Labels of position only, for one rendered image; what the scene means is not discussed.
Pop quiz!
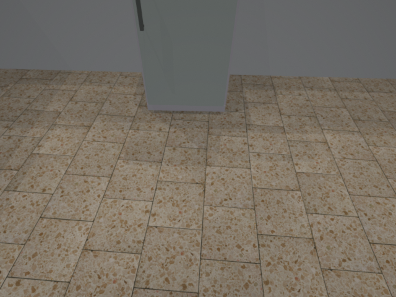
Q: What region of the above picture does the fridge door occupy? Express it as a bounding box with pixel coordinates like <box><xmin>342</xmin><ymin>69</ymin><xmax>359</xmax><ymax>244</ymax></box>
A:
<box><xmin>132</xmin><ymin>0</ymin><xmax>238</xmax><ymax>106</ymax></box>

